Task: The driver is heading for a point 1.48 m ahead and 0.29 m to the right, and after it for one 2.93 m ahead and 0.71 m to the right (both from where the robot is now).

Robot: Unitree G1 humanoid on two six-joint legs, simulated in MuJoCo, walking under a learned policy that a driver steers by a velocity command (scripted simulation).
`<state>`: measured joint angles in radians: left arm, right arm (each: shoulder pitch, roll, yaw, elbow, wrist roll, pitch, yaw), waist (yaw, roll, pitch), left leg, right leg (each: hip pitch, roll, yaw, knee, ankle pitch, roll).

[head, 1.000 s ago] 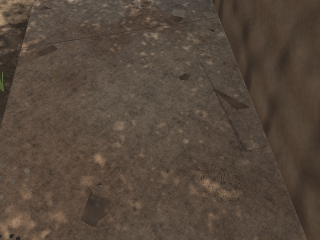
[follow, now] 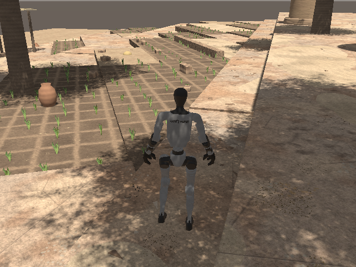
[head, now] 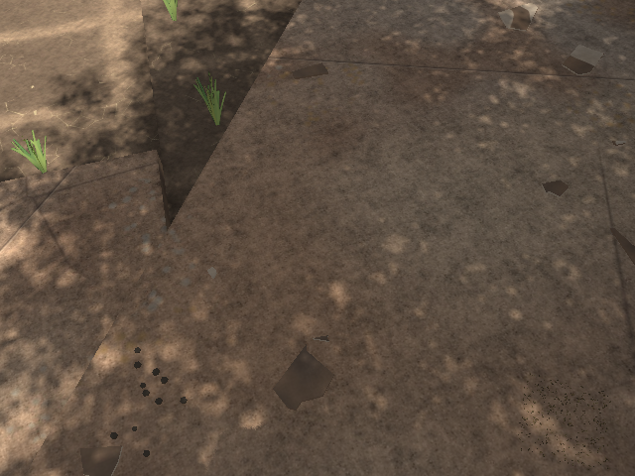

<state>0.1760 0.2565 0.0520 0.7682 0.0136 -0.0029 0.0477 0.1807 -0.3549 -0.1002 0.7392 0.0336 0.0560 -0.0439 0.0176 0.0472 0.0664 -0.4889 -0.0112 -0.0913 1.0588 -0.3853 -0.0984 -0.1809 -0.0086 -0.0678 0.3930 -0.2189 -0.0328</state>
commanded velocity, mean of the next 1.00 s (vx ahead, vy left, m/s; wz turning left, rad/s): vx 0.19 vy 0.00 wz -0.27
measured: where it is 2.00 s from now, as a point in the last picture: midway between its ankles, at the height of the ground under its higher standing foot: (434, 347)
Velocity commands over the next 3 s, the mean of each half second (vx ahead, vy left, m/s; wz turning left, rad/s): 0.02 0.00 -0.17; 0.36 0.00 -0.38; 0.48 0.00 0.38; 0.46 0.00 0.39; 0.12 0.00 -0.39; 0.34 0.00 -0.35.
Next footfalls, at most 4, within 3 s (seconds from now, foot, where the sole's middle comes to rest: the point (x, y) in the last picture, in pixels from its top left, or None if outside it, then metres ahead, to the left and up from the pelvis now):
0.16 left None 0.05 0.15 -0.78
0.56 right None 0.01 -0.10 -0.78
1.04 left None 0.43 -0.04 -0.78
1.52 right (501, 389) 0.64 -0.32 -0.78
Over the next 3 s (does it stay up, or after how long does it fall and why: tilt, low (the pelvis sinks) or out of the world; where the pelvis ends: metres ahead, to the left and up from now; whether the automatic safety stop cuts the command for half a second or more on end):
stays up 1.03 -0.21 -0.01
